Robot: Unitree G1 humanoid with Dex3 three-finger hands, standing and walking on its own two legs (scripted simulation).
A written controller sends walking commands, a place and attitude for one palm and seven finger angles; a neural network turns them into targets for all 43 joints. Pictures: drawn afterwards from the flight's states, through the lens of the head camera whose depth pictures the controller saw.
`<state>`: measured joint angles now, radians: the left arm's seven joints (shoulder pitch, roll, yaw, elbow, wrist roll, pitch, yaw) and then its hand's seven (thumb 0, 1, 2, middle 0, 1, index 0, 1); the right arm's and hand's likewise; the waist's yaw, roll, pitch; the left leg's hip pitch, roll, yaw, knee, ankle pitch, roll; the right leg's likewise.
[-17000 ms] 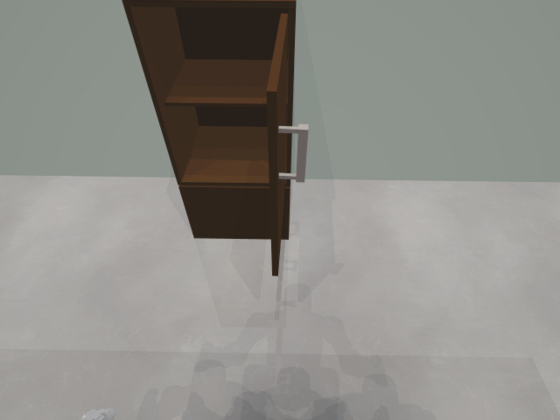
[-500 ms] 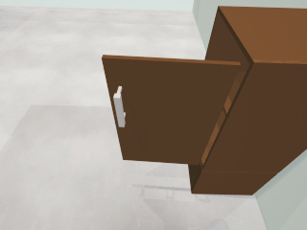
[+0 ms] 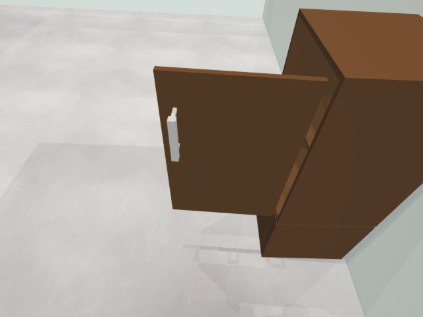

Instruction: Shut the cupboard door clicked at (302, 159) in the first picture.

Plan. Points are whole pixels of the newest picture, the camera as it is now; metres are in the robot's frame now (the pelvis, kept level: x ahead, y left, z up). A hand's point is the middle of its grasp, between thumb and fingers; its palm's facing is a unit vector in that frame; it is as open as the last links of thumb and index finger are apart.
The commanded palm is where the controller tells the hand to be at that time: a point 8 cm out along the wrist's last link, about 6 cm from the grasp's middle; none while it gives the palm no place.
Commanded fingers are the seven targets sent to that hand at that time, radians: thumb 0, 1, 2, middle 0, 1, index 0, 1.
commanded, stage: come to a stop and stand still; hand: left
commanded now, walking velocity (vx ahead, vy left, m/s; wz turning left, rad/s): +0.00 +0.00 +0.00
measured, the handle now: (174, 135) +0.55 +0.13 +0.01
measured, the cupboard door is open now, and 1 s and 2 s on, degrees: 87 87 87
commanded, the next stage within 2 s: look again from close up in 0.06 s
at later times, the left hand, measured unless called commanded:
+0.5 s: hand out of the picture +0.02 +0.18 -0.18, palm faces -0.02 -0.98 -0.19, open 7.4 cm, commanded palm none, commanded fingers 0.00 0.90 0.90 -0.20 -0.30 -0.20 -0.30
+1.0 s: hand out of the picture +0.02 +0.16 -0.18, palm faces -0.02 -0.99 -0.16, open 7.4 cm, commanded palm none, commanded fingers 0.00 0.90 0.90 -0.20 -0.30 -0.20 -0.30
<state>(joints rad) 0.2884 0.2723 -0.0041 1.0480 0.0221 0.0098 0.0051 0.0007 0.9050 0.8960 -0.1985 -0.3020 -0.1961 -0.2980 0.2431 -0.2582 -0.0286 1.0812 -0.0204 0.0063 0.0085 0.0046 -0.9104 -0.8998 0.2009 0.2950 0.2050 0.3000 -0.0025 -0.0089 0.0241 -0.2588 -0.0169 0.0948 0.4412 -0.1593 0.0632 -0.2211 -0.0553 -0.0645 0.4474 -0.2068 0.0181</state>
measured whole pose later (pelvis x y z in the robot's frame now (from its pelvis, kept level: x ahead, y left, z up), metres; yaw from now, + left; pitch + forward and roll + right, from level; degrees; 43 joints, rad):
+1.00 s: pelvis +0.05 -0.01 +0.00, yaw -2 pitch -1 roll +1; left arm 0.36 0.16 0.00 1.11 0.03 0.02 0.01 0.00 0.91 0.90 -0.20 -0.30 -0.19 -0.30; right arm 0.29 -0.12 -0.03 1.16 -0.02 0.00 -0.02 0.00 -0.91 -0.90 0.20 0.29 0.20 0.30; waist 0.00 -0.04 0.01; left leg -0.19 -0.02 0.12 0.42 -0.23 0.06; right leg -0.20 -0.06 -0.04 0.50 -0.31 -0.01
